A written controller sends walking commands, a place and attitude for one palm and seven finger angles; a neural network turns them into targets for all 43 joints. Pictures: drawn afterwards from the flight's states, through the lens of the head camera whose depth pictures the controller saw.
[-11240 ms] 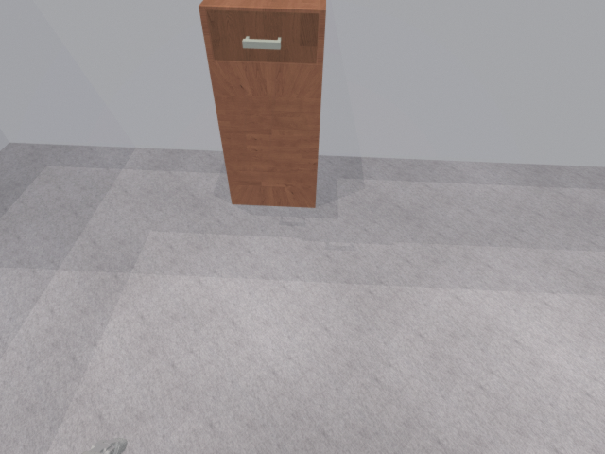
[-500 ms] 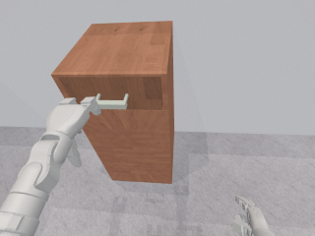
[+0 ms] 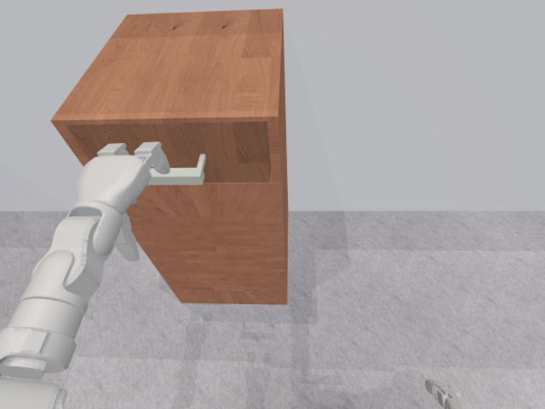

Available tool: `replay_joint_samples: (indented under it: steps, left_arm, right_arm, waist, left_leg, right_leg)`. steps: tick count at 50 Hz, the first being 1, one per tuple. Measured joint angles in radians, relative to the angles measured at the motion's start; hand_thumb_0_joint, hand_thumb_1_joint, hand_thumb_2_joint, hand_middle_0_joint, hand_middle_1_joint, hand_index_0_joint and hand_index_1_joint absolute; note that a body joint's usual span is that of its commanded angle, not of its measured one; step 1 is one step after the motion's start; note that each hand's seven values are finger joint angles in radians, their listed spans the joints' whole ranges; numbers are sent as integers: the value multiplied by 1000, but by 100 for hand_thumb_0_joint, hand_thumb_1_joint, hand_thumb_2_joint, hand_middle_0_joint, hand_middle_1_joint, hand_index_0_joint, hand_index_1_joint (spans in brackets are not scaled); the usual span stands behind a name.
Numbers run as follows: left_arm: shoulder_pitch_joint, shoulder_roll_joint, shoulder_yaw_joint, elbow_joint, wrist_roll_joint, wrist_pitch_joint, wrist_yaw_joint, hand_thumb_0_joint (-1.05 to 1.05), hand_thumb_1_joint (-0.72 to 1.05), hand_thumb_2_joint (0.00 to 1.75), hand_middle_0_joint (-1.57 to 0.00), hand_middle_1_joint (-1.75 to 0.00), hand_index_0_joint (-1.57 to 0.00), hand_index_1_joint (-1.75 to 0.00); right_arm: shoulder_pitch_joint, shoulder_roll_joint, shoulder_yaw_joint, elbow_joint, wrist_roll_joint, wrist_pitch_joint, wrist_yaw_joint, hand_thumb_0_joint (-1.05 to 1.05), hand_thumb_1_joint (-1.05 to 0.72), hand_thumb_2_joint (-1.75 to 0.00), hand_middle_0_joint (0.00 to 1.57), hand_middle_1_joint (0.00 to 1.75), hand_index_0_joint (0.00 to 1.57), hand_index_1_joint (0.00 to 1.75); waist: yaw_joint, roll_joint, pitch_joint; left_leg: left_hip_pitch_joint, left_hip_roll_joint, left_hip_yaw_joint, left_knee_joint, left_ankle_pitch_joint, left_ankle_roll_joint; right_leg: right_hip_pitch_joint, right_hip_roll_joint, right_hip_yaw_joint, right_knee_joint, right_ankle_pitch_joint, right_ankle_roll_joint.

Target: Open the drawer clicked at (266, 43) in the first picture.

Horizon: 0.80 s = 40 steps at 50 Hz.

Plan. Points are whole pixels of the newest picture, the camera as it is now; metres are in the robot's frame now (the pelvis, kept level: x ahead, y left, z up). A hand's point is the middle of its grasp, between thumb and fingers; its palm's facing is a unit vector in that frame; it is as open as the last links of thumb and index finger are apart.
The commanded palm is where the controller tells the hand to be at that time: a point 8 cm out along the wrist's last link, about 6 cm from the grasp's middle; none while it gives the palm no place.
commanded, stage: move the hooked fingers above the handle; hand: left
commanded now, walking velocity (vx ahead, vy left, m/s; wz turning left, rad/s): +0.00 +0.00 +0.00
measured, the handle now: (172, 168) +0.52 +0.24 +0.02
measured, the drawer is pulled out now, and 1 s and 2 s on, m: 0.00 0.00 0.00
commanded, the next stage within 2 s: none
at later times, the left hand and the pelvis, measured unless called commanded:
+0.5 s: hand (145, 180) +0.43 +0.24 +0.09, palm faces +0.02 -0.04 -1.00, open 13.8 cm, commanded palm +0.41 +0.25 +0.15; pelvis +0.01 +0.02 -0.01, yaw +0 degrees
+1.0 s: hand (145, 163) +0.47 +0.26 +0.08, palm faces +0.00 -0.01 -1.00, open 13.8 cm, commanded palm +0.44 +0.26 +0.14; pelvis +0.01 +0.00 -0.01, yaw -2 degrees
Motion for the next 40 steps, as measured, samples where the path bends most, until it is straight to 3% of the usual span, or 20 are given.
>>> replay_joint_samples:
  steps: [6, 11, 16, 22, 27, 32, 37, 40]
  left_arm:
    - [-28, 3, 14, 19, 8, 50, 25, 0, -49, 30, -32, -120, -32, -120]
    - [-46, -6, -18, 54, 7, 98, -9, 0, -49, 31, -32, -120, -32, -120]
    - [-64, -21, -56, 62, 20, 68, -32, 0, -49, 30, -32, -120, -32, -120]
    - [-132, -39, -67, 113, 41, 17, 21, 0, -49, 30, -32, -120, -32, -120]
    - [-207, -33, -47, 223, 62, 55, 62, 0, -49, 30, -32, -120, -32, -120]
    - [-262, -11, -47, 346, 71, 86, 33, 0, -49, 31, -32, -120, -32, -120]
    - [-282, -3, -52, 390, 64, 12, -6, 0, -49, 31, -32, -120, -32, -120]
    - [-291, 0, -32, 401, 71, -53, 9, 0, -49, 30, -32, -120, -32, -120]
  right_arm:
    - [9, 9, -4, -3, -1, 8, 15, 1, -91, -90, 20, 30, 20, 30]
    - [8, 6, 2, -11, 5, 25, 22, 1, -91, -90, 20, 30, 20, 30]
    - [7, 10, -1, -22, -1, 26, 19, 1, -91, -90, 20, 30, 20, 30]
    - [5, 18, -6, -11, -7, 20, 18, 1, -91, -90, 20, 30, 20, 30]
    - [12, 22, -1, 1, -7, 27, 22, 1, -91, -90, 20, 30, 20, 30]
    - [42, 19, 3, 7, -2, 40, 15, 1, -91, -90, 21, 30, 20, 30]
    - [82, 10, -10, 14, -4, 40, 0, 1, -91, -90, 21, 30, 20, 30]
    - [99, 4, -18, 21, -6, 38, -8, 1, -91, -90, 21, 30, 20, 30]
  waist:
    - [-3, 3, -23]
    - [-4, 4, -33]
    - [-5, -6, -30]
    - [-8, -14, -35]
    - [-18, -11, -44]
    - [-34, -8, -53]
    - [-48, -10, -52]
    - [-59, -15, -57]
  left_leg:
    - [-15, -5, 11, 11, -15, 10]
    - [-18, -11, 13, 17, -23, 18]
    - [-32, -17, 8, 31, -29, 21]
    - [-62, -17, 5, 56, -38, 20]
    - [-87, -11, 11, 65, -38, 17]
    - [-101, -4, 11, 65, -35, 13]
    - [-110, 2, 6, 73, -38, 9]
    - [-125, 6, 7, 84, -43, 6]
  right_leg:
    - [-14, -5, 11, 4, -8, 10]
    - [-14, -11, 13, 5, -14, 19]
    - [-23, -17, 8, 15, -21, 22]
    - [-52, -17, 5, 37, -29, 22]
    - [-81, -11, 10, 48, -27, 18]
    - [-95, -4, 10, 49, -24, 13]
    - [-102, 2, 6, 51, -25, 8]
    - [-118, 6, 7, 62, -28, 5]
